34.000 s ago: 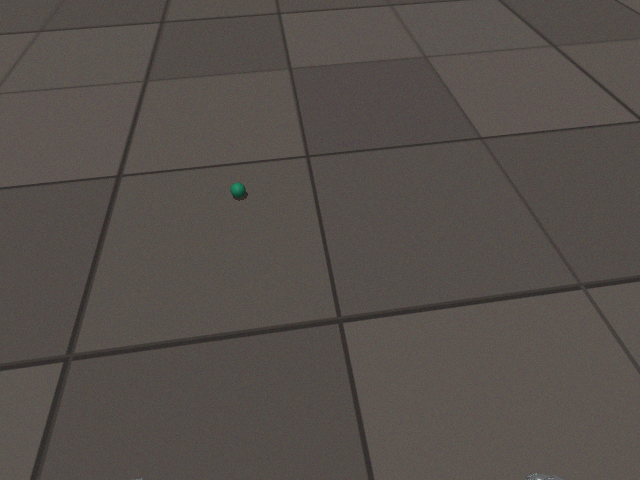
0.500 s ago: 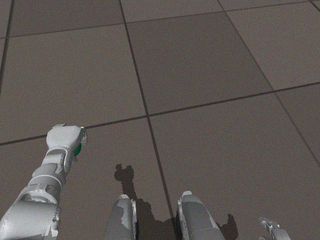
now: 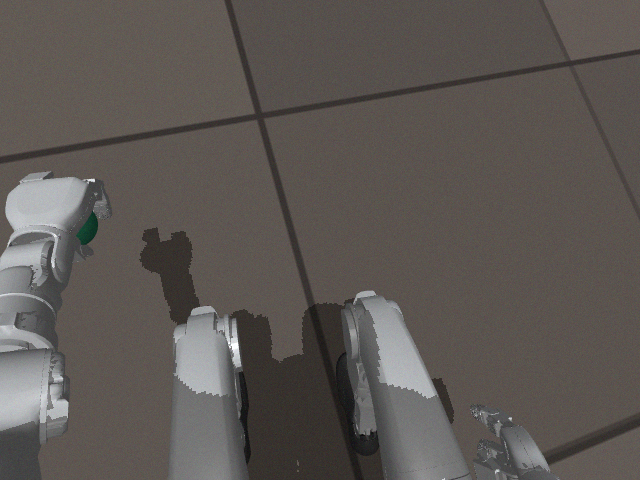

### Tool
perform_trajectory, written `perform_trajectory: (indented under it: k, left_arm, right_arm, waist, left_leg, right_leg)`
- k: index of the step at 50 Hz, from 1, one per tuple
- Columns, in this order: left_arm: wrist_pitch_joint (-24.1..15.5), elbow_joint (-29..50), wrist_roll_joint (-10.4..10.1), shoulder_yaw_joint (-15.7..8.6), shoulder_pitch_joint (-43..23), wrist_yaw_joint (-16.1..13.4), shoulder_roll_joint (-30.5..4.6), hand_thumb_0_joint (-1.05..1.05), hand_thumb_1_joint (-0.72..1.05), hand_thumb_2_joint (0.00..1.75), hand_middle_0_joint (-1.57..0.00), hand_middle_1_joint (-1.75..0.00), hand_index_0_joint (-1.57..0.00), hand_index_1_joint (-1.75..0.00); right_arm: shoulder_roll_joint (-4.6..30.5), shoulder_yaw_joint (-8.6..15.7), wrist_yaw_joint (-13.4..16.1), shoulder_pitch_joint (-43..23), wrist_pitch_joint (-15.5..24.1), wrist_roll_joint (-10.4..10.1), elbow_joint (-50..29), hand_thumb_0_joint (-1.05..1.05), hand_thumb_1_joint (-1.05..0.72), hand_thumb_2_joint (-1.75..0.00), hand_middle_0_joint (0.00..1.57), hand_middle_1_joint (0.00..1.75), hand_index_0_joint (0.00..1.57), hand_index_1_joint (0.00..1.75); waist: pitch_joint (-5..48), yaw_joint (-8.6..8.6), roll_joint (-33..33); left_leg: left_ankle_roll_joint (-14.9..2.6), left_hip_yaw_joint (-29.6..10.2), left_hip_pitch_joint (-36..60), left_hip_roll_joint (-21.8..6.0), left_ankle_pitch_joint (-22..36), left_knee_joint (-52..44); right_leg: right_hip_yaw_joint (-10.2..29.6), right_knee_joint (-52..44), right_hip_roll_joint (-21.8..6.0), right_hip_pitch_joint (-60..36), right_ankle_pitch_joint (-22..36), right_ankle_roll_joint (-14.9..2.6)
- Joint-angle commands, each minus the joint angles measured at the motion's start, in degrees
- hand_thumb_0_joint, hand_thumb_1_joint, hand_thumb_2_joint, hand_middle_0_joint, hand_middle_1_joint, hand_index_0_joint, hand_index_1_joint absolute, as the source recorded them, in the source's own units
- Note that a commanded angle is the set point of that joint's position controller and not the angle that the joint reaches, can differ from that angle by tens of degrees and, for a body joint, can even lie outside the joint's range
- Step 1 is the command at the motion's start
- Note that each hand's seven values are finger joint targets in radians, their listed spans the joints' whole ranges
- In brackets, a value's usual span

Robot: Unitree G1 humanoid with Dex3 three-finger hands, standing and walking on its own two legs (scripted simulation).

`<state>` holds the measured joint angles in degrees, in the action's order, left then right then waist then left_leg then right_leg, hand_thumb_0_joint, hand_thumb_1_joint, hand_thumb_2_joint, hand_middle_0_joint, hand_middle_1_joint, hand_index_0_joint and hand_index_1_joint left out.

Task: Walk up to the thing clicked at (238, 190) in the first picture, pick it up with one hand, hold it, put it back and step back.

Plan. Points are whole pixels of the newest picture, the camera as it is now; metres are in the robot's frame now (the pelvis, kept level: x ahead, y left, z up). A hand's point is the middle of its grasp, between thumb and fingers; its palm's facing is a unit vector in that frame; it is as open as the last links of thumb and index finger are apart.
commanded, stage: crouch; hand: left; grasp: from above
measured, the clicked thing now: (69, 224) +0.44 +0.32 -0.18
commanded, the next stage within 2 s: lower in 0.84 s
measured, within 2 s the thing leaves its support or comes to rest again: neither
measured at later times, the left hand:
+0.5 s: hand (90, 235) +0.44 +0.32 -0.25, palm faces -0.48 -0.05 -0.88, open 7.5 cm
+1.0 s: hand (98, 233) +0.46 +0.32 -0.29, palm faces -0.47 -0.06 -0.88, open 7.4 cm
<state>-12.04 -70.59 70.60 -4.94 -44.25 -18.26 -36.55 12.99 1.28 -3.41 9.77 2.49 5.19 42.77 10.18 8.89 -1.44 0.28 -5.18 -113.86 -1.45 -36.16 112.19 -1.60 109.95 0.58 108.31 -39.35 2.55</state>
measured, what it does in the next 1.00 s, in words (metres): lowers itself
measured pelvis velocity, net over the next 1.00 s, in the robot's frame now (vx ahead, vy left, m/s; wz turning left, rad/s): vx -0.01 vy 0.00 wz -0.10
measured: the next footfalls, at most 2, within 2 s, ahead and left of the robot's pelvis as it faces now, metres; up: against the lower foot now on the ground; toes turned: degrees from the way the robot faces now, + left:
none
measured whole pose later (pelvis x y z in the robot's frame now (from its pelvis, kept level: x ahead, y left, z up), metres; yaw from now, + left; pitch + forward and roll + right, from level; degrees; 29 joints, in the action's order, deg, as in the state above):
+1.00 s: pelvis -0.01 +0.00 -0.13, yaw -6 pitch +34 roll -10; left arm -17.7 -79.9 74.2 -11.5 -53.9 -16.9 -52.1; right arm 15.3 -5.0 -8.3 6.1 -0.3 9.1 41.6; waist 0.2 12.5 2.5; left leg 1.2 -10.7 -133.0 -1.6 -38.5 137.2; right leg -4.7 132.6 3.3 126.0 -41.1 3.3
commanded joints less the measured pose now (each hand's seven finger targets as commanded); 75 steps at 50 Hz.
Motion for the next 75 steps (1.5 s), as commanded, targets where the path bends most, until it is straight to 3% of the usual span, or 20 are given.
perform_trajectory:
  k: [1, 4, 7, 11, 14, 16, 18, 23, 26, 29, 31, 33, 35, 37, 48, 50, 53, 61, 65, 75]
  left_arm:
    - [-0.1, 9.4, 0.1, -4.0, -21.7, -3.7, -18.1, 0.0, 0.51, 0.59, -0.65, -1.04, -0.82, -0.86]
    - [0.0, 9.8, 0.3, -5.2, -23.4, -3.6, -21.0, 0.0, 0.5, 0.59, -0.65, -1.04, -0.82, -0.86]
    - [-0.1, 8.1, 0.2, -4.4, -23.5, -2.8, -20.1, 0.0, 0.49, 0.59, -0.64, -1.02, -0.81, -0.86]
    - [-0.5, 6.9, 0.5, -5.8, -22.5, -1.9, -23.3, 0.0, 0.51, 0.57, -0.64, -1.04, -0.82, -0.86]
    - [-1.3, 7.4, 0.7, -6.0, -24.0, -1.3, -24.3, 0.0, 0.55, 0.57, -0.67, -1.03, -0.85, -0.85]
    - [-1.6, 5.7, 0.8, -5.9, -23.5, -1.1, -24.4, 0.0, 0.57, 0.58, -0.68, -1.04, -0.86, -0.86]
    - [-2.3, 5.9, 1.1, -7.0, -25.1, -1.2, -26.5, 0.0, 0.57, 0.58, -0.69, -1.04, -0.86, -0.86]
    - [-3.1, 1.4, 1.8, -6.9, -24.0, -1.3, -27.1, 0.0, 0.58, 0.6, -0.69, -1.04, -0.87, -0.86]
    - [-4.0, 1.9, 2.2, -7.1, -27.0, -1.7, -28.9, 0.0, 0.6, 0.59, -0.71, -1.03, -0.88, -0.85]
    - [-4.4, 1.6, 2.6, -8.0, -27.4, -2.2, -30.9, 0.0, 0.6, 0.59, -0.71, -1.03, -0.88, -0.85]
    - [-4.6, 1.2, 2.4, -7.7, -27.7, -2.0, -30.3, 0.0, 0.64, 0.61, -0.73, -1.04, -0.9, -0.86]
    - [-4.8, 2.6, 2.6, -8.1, -30.0, -2.1, -32.3, 0.0, 0.65, 0.63, -0.76, -1.02, -0.92, -0.86]
    - [-4.8, -0.4, 2.7, -8.0, -27.7, -2.0, -32.3, 0.0, 0.66, 0.61, -0.77, -1.03, -0.93, -0.86]
    - [-5.2, 0.9, 3.0, -9.0, -28.9, -2.1, -34.5, 0.0, 0.68, 0.65, -0.8, -1.02, -0.95, -0.86]
    - [-5.8, 0.6, 2.5, -9.7, -26.8, -1.4, -36.0, 0.0, 0.74, 0.65, -0.9, -0.96, -1.03, -0.82]
    - [-5.8, -2.4, 2.6, -8.1, -25.1, -1.2, -33.8, 0.0, 0.73, 0.64, -0.9, -0.94, -1.02, -0.81]
    - [-7.0, -3.4, 2.4, -8.1, -25.8, -1.5, -34.4, 0.0, 0.72, 0.6, -0.89, -0.91, -1.02, -0.78]
    - [-9.7, -4.2, 4.1, -10.0, -27.1, -4.8, -38.2, 0.0, 0.71, 0.6, -0.91, -0.85, -1.02, -0.74]
    - [-9.5, -4.7, 5.2, -9.9, -28.1, -6.4, -39.1, 0.0, 0.7, 0.55, -0.9, -0.81, -1.01, -0.7]
    - [-7.8, -8.4, 5.1, -10.0, -26.6, -8.9, -39.7, 0.0, 0.68, 0.54, -0.88, -0.76, -0.99, -0.65]
  right_arm:
    - [13.6, 4.7, -0.1, 11.3, 0.9, 0.6, -1.2, 0.0, -0.9, -0.9, 0.2, 0.3, 0.2, 0.3]
    - [14.0, 4.5, -0.7, 11.2, 0.6, 0.8, -1.2, 0.0, -0.9, -0.9, 0.2, 0.3, 0.2, 0.3]
    - [14.0, 4.1, -1.5, 11.3, 0.4, 1.2, -1.1, 0.0, -0.9, -0.9, 0.2, 0.3, 0.2, 0.3]
    - [14.2, 3.8, -2.1, 10.9, -0.2, 1.1, -1.5, 0.0, -0.9, -0.9, 0.2, 0.3, 0.2, 0.3]
    - [14.5, 3.8, -2.6, 10.6, -0.6, 1.3, -1.8, 0.0, -0.9, -0.9, 0.2, 0.3, 0.2, 0.3]
    - [14.3, 3.4, -2.9, 10.5, -0.9, 1.5, -1.7, 0.0, -0.9, -0.9, 0.2, 0.3, 0.2, 0.3]
    - [15.1, 3.4, -3.0, 10.2, -1.1, 1.6, -1.6, 0.0, -0.9, -0.9, 0.2, 0.3, 0.2, 0.3]
    - [15.8, 2.3, -3.5, 10.3, -1.4, 2.0, -1.7, 0.0, -0.9, -0.9, 0.2, 0.3, 0.2, 0.3]
    - [15.9, 1.8, -3.4, 9.6, -1.6, 2.3, -1.4, 0.0, -0.9, -0.9, 0.2, 0.3, 0.2, 0.3]
    - [16.2, 1.1, -3.5, 9.5, -1.6, 2.5, -1.0, 0.0, -0.9, -0.9, 0.2, 0.3, 0.2, 0.3]
    - [16.5, 0.8, -3.6, 9.7, -1.5, 2.8, -1.2, 0.0, -0.9, -0.9, 0.2, 0.3, 0.2, 0.3]
    - [16.8, 0.7, -3.5, 9.5, -1.6, 2.9, -1.2, 0.0, -0.9, -0.9, 0.2, 0.3, 0.2, 0.3]
    - [16.7, 0.1, -3.7, 9.4, -1.7, 3.0, -1.2, 0.0, -0.9, -0.9, 0.2, 0.3, 0.2, 0.3]
    - [16.9, -0.2, -3.8, 9.5, -1.9, 3.2, -1.0, 0.0, -0.9, -0.9, 0.2, 0.3, 0.2, 0.3]
    - [17.4, -1.6, -4.2, 8.4, -2.8, 4.0, -1.3, 0.0, -0.91, -0.9, 0.2, 0.3, 0.2, 0.3]
    - [17.5, -1.9, -4.3, 7.8, -3.0, 4.1, -1.2, 0.0, -0.91, -0.9, 0.2, 0.3, 0.2, 0.3]
    - [17.8, -2.5, -4.3, 7.0, -3.2, 4.3, -1.2, 0.0, -0.9, -0.9, 0.2, 0.3, 0.2, 0.3]
    - [18.5, -4.1, -4.2, 5.8, -3.2, 5.8, -1.4, 0.0, -0.9, -0.9, 0.2, 0.3, 0.2, 0.3]
    - [18.7, -4.5, -4.2, 5.2, -2.7, 6.1, -1.0, 0.0, -0.9, -0.9, 0.2, 0.3, 0.2, 0.3]
    - [19.2, -5.5, -4.4, 5.1, -1.2, 7.1, -1.0, 0.0, -0.89, -0.89, 0.2, 0.3, 0.2, 0.3]
  waist:
    - [40.4, -0.26, -15.5]
    - [40.6, -0.43, -16.1]
    - [38.0, 0.67, -14.9]
    - [37.4, -0.37, -14.6]
    - [38.3, 0.3, -14.9]
    - [35.7, 0.25, -15.1]
    - [35.7, 0.44, -15.5]
    - [32.6, 1.15, -16.4]
    - [33.0, 1.36, -16.8]
    - [33.3, 0.94, -16.6]
    - [32.5, 1.93, -17.6]
    - [33.3, 1.93, -18.3]
    - [31.5, 1.95, -17.6]
    - [33.4, 1.96, -17.1]
    - [31.6, 2.22, -18.0]
    - [29.3, 2.9, -17.3]
    - [27.1, 3.18, -17.2]
    - [29.0, 3.59, -18.1]
    - [28.6, 3.86, -20.8]
    - [26.3, 5.06, -20.5]
  left_leg:
    - [-0.77, 0.5, 38.4, 0.3, 15.1, -9.4]
    - [-1.03, 1.4, 35.0, 0.3, 15.2, -6.7]
    - [-1.24, 1.3, 31.8, 0.2, 13.8, -4.8]
    - [-1.51, 1.8, 28.8, 0.1, 13.2, -2.2]
    - [-1.58, 1.8, 27.2, 0.0, 13.0, -0.1]
    - [-1.65, 2.0, 25.6, -0.1, 12.3, 1.0]
    - [-1.53, 1.7, 24.5, -0.1, 11.0, 1.5]
    - [-1.18, 0.4, 23.4, -0.2, 9.0, 2.5]
    - [-1.33, 0.8, 21.0, -0.1, 7.1, 4.2]
    - [-1.43, 1.2, 19.4, 0.1, 7.1, 5.6]
    - [-1.21, 0.6, 19.7, -0.1, 7.0, 5.8]
    - [-1.33, 0.6, 19.6, -0.2, 7.2, 6.9]
    - [-1.38, 0.8, 18.0, -0.2, 7.0, 7.7]
    - [-1.64, 1.3, 16.4, -0.1, 7.3, 9.1]
    - [-1.7, 1.0, 14.7, -0.3, 9.8, 12.0]
    - [-1.62, 0.2, 14.8, -0.4, 9.8, 12.3]
    - [-1.5, -0.1, 12.9, -0.3, 8.5, 12.9]
    - [-1.55, -0.3, 12.5, -0.5, 8.9, 15.8]
    - [-1.28, -0.7, 14.2, -0.7, 9.7, 16.5]
    - [-1.22, -0.9, 11.6, -0.9, 9.5, 18.2]
  right_leg:
    - [-4.2, -8.8, 1.1, -8.8, 13.9, -4.72]
    - [-4.2, -7.1, 1.5, -8.8, 14.8, -4.62]
    - [-4.5, -5.6, 1.5, -7.8, 14.3, -4.46]
    - [-4.5, -3.7, 1.9, -7.3, 14.3, -4.4]
    - [-4.8, -1.8, 2.3, -6.7, 14.4, -4.37]
    - [-4.8, -1.2, 2.4, -5.2, 13.7, -4.34]
    - [-5.2, 0.1, 2.4, -3.8, 12.9, -4.42]
    - [-6.4, 3.0, 2.3, -0.3, 11.0, -4.56]
    - [-6.5, 3.9, 2.6, 0.3, 10.3, -4.58]
    - [-6.6, 4.7, 2.8, 0.2, 10.5, -4.49]
    - [-7.1, 5.9, 2.6, 1.4, 10.3, -4.43]
    - [-7.2, 6.3, 2.8, 1.8, 10.7, -4.45]
    - [-7.3, 6.6, 3.0, 1.9, 10.6, -4.38]
    - [-7.3, 6.7, 3.3, -0.2, 11.2, -4.18]
    - [-8.2, 9.3, 3.7, -0.2, 13.2, -3.93]
    - [-8.7, 10.3, 3.7, 2.6, 12.8, -4.12]
    - [-9.0, 11.2, 3.8, 3.9, 11.8, -4.21]
    - [-9.9, 12.7, 4.5, 3.0, 12.5, -3.83]
    - [-10.2, 14.1, 4.6, 5.1, 12.9, -4.08]
    - [-10.8, 14.9, 4.8, 4.3, 13.7, -3.74]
